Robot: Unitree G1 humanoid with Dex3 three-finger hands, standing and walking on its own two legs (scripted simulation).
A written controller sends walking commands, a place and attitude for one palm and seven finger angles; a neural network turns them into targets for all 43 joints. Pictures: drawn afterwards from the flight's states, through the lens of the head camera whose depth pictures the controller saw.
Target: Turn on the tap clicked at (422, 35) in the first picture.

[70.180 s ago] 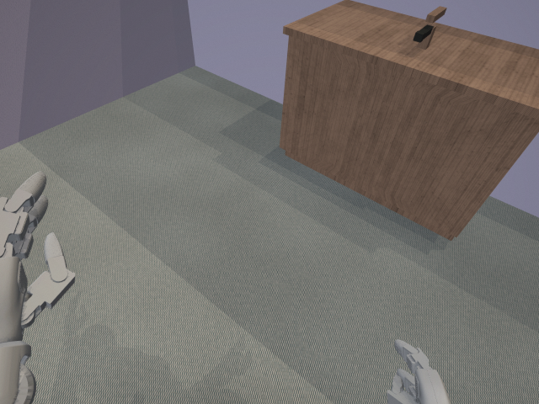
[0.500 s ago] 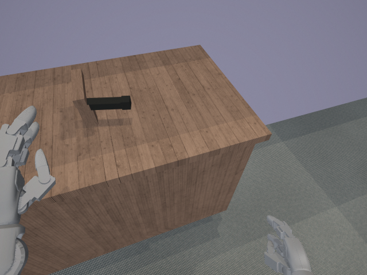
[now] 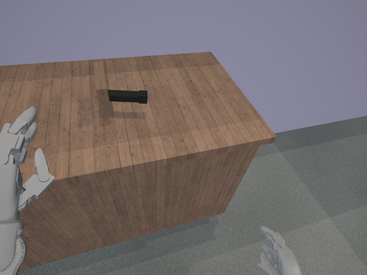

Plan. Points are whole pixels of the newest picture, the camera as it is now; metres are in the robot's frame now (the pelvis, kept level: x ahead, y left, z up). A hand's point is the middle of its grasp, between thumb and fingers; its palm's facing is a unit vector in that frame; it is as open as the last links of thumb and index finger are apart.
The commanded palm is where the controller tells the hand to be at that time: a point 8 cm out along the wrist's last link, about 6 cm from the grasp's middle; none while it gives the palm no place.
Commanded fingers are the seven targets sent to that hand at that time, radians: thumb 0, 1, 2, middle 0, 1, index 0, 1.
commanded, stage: come to a stop and stand still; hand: left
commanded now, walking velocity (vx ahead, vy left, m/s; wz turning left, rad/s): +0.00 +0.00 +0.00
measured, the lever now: (143, 97) +0.58 +0.17 +0.05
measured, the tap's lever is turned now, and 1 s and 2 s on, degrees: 75 75 75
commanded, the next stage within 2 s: look again from close up in 0.04 s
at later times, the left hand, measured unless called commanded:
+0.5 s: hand (58, 160) +0.25 +0.25 +0.15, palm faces +0.39 -0.85 -0.36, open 7.5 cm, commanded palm +0.19 +0.28 +0.17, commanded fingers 0.00 0.90 0.90 -0.20 -0.30 -0.20 -0.30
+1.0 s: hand (100, 142) +0.30 +0.19 +0.15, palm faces +0.40 -0.86 -0.33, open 7.5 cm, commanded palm +0.24 +0.23 +0.17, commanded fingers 0.00 0.90 0.90 -0.20 -0.30 -0.20 -0.30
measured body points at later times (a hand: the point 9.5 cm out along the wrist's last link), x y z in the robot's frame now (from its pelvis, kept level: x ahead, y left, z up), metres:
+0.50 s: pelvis +0.04 +0.00 +0.00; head +0.06 +0.02 +0.45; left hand +0.23 +0.29 +0.17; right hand +0.23 -0.21 -0.06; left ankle +0.05 +0.08 -0.74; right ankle +0.07 -0.14 -0.74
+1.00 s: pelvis +0.09 -0.05 -0.01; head +0.11 -0.03 +0.43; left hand +0.28 +0.24 +0.17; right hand +0.26 -0.27 -0.09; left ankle +0.05 +0.08 -0.74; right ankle +0.07 -0.14 -0.74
